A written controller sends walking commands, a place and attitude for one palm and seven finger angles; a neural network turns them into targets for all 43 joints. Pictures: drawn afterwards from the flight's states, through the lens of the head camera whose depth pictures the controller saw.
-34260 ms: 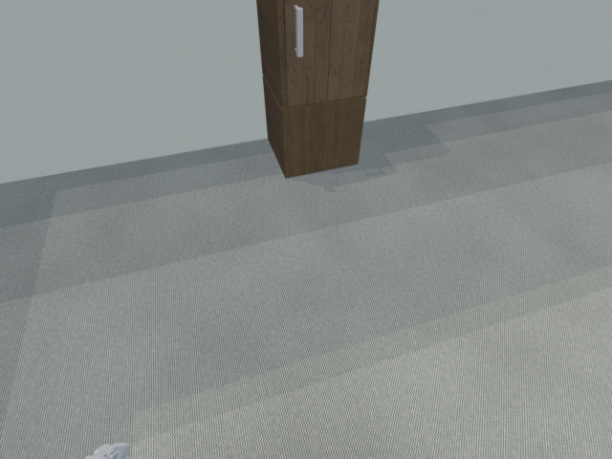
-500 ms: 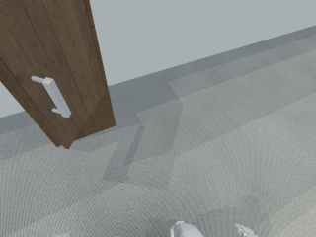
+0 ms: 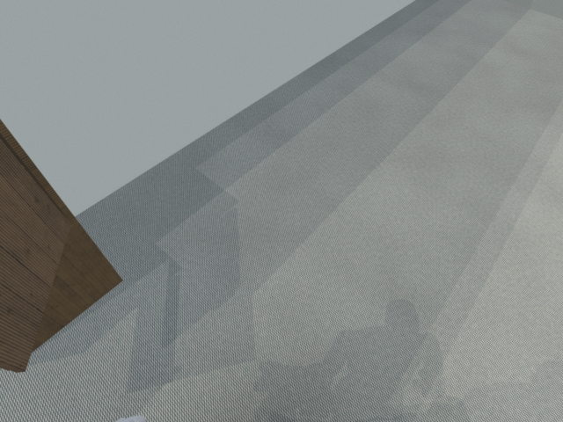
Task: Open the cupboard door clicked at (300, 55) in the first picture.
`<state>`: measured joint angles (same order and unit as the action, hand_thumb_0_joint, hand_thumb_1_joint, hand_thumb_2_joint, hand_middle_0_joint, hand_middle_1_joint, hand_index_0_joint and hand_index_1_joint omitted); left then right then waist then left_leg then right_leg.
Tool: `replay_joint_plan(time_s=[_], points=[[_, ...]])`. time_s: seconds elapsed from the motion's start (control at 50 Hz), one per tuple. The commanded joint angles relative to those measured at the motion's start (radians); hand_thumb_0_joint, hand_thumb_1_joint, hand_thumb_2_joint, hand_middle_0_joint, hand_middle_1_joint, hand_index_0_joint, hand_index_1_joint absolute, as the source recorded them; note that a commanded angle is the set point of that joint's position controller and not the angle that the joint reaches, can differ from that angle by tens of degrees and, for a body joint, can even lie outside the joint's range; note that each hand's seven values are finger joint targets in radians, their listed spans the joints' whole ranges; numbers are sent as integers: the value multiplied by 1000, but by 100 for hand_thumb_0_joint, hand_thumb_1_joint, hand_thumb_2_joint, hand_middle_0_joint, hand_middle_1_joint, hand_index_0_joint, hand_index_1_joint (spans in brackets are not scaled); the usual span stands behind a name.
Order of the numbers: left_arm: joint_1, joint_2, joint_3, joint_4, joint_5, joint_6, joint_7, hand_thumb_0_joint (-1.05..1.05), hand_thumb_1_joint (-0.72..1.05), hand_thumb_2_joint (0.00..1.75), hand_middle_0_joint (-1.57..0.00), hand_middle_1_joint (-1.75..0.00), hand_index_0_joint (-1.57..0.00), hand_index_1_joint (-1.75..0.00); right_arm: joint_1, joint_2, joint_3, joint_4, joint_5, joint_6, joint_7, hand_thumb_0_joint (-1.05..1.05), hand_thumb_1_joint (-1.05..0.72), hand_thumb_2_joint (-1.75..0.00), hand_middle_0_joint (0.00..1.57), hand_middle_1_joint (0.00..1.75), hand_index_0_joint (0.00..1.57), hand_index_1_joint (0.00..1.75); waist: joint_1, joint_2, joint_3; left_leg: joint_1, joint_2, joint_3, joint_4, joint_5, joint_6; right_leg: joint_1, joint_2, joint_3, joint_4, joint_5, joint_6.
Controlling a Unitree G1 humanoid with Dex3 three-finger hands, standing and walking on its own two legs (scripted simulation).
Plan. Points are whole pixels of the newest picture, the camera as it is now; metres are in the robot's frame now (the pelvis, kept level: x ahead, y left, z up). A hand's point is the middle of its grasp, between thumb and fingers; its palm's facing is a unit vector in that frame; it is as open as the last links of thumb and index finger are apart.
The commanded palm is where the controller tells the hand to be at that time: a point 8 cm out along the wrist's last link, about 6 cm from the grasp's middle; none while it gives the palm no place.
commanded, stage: walk to a spot facing it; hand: left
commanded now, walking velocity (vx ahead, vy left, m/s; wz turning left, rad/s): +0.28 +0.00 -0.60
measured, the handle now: out of the picture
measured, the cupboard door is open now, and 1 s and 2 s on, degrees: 47 47 47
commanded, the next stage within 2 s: turn to face it in 1.48 s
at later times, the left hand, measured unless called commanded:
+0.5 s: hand (249, 314) +0.31 +0.07 -0.15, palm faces -0.33 -0.92 -0.21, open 7.3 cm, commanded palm none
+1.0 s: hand (271, 234) +0.50 +0.04 -0.16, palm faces -0.43 -0.89 -0.17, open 7.3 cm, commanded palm none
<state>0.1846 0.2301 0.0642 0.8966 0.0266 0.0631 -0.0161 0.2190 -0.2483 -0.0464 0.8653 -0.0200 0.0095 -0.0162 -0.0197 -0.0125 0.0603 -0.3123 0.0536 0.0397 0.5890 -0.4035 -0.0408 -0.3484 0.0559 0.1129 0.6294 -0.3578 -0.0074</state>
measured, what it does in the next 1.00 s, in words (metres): walks ahead, turning right: right foot, then left foot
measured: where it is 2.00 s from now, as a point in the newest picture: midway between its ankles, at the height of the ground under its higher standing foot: (385, 279)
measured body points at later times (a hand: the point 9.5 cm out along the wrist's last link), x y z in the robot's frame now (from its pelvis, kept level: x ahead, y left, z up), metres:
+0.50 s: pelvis +0.14 -0.07 +0.00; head +0.19 -0.10 +0.45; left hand +0.33 +0.12 -0.13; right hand +0.04 -0.31 -0.15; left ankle +0.12 +0.09 -0.64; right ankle +0.13 -0.16 -0.73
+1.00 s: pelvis +0.37 -0.12 +0.02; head +0.41 -0.11 +0.47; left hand +0.52 +0.08 -0.14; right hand +0.29 -0.34 -0.12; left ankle +0.41 -0.02 -0.73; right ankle +0.29 -0.23 -0.63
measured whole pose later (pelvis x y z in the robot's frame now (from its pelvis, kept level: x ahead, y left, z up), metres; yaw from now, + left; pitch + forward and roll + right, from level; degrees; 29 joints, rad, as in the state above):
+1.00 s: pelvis +0.37 -0.12 +0.02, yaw -29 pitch +1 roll -1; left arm 0.24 0.22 0.08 1.01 0.03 -0.01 -0.03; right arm 0.28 -0.15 -0.03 0.97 -0.03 -0.08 -0.02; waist 0.02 -0.04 0.05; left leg -0.19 0.06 0.16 0.43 -0.25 0.01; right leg -0.56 -0.06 -0.02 1.17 -0.26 -0.01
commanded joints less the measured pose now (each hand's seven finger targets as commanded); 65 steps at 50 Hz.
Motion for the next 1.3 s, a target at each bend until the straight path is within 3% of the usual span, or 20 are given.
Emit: replay_joint_plan(time_s=[0.0,0.1,0.26,0.32,0.34,0.36,0.42,0.48,0.66,0.72,0.74,0.78,0.86,0.94,1.1,1.18,1.2,1.22,1.24,1.28], points=[[-215,122,36,-185,-2,-46,-29,0,90,90,-20,-30,-20,-30,235,-272,-54,9,-20,-42,-27,0,-90,-90,20,30,20,30,-91,200,52,178,507,-619,-522,-430,221,-457,-88,-9,450,-189,-2],[-113,51,26,-108,4,-52,-64,0,90,90,-20,-30,-20,-30,148,-135,-14,1,-17,-71,-20,0,-90,-90,20,30,20,30,1,172,-10,224,247,-82,-377,139,117,-355,-114,-133,475,67,29],[-229,32,2,-118,-1,-63,-66,0,90,90,-20,-30,-20,-30,271,-143,-23,64,-23,-66,-7,0,-90,-90,20,30,20,30,-52,198,-12,280,286,123,-272,467,110,-140,-75,-271,58,27,-7],[83,112,30,-21,3,-80,-51,0,90,90,-20,-30,-20,-30,188,-155,-22,41,-5,-65,3,0,-90,-90,20,30,20,30,116,83,-138,66,235,230,133,618,50,369,-36,-254,-94,80,-85],[267,247,69,28,9,-93,-32,0,90,90,-20,-30,-20,-30,140,-82,-4,-2,17,-71,14,0,-90,-90,20,30,20,30,200,-210,-256,-260,117,266,471,192,0,678,-308,144,-189,12,-182],[333,321,84,52,-17,-91,-16,0,90,90,-20,-30,-20,-30,58,-67,1,-50,21,-72,8,0,-90,-90,20,30,20,30,206,-303,-266,-448,24,127,729,-231,-16,686,-483,490,-326,190,-253],[115,195,48,7,-20,-94,9,0,90,90,-20,-30,-20,-30,9,-80,-24,-12,8,-62,6,0,-90,-90,20,30,20,30,82,-73,-73,-402,128,-28,709,8,-21,342,-381,252,-352,233,-224],[26,137,29,-14,-6,-116,12,0,90,90,-20,-30,-20,-30,71,-34,-19,34,-7,-31,13,0,-90,-90,20,30,20,30,-3,-116,-17,-251,113,-6,530,80,-38,123,-290,67,-389,334,-188],[128,135,34,50,-5,-135,7,0,90,90,-20,-30,-20,-30,-111,-12,-19,-28,0,-62,36,0,-90,-90,20,30,20,30,43,-113,-11,-201,38,20,109,193,-13,241,-267,85,-369,314,-184],[116,128,35,62,-8,-131,13,0,90,90,-20,-30,-20,-30,-23,-43,-28,6,-4,-77,27,0,-90,-90,20,30,20,30,-13,-52,-35,44,0,38,-64,225,7,175,-238,71,-239,374,-148],[100,118,34,52,-13,-131,11,0,90,90,-20,-30,-20,-30,113,-88,-39,50,-9,-84,16,0,-90,-90,20,30,20,30,-75,18,-91,263,16,7,-109,226,30,70,-179,14,-66,402,-115],[145,40,10,24,-23,-137,0,0,90,90,-20,-30,-20,-30,354,-247,-67,102,-28,-81,0,0,-90,-90,20,30,20,30,-127,360,-267,552,457,-577,-309,99,212,-271,15,-117,549,-210,-35],[50,38,22,40,3,-120,-17,0,90,90,-20,-30,-20,-30,139,-73,-16,59,-18,-90,-6,0,-90,-90,20,30,20,30,-18,138,3,163,329,-271,-369,202,152,-311,-143,-62,688,47,-22],[83,-4,10,50,3,-86,-28,0,90,90,-20,-30,-20,-30,158,-57,-9,96,-5,-107,-12,0,-90,-90,20,30,20,30,24,165,-62,217,247,-7,-354,499,125,-280,-145,-110,539,131,-1],[-135,-13,-2,-8,2,-79,-40,0,90,90,-20,-30,-20,-30,251,-71,-11,153,-16,-85,-2,0,-90,-90,20,30,20,30,-25,135,54,193,269,92,-387,381,141,-169,-135,-223,91,173,-15],[42,40,14,47,2,-94,-33,0,90,90,-20,-30,-20,-30,223,-100,-10,163,-11,-77,-4,0,-90,-90,20,30,20,30,80,85,-43,184,243,162,-103,642,102,156,-67,-261,-43,149,-69],[217,98,32,102,7,-106,-24,0,90,90,-20,-30,-20,-30,199,-85,-7,155,0,-79,3,0,-90,-90,20,30,20,30,157,-4,-134,41,185,201,138,607,65,424,-103,-181,-78,121,-109],[375,223,68,139,10,-114,-4,0,90,90,-20,-30,-20,-30,204,-20,3,119,19,-82,13,0,-90,-90,20,30,20,30,209,-288,-258,-257,27,239,505,30,15,661,-402,293,-213,55,-217],[362,260,67,143,-18,-111,7,0,90,90,-20,-30,-20,-30,154,-34,-3,94,18,-82,12,0,-90,-90,20,30,20,30,183,-289,-259,-369,6,75,706,-195,20,642,-491,470,-354,105,-260],[198,164,40,99,-22,-113,20,0,90,90,-20,-30,-20,-30,78,-30,-15,106,10,-80,13,0,-90,-90,20,30,20,30,117,-150,-84,-389,96,-17,713,0,18,387,-422,296,-379,153,-222]])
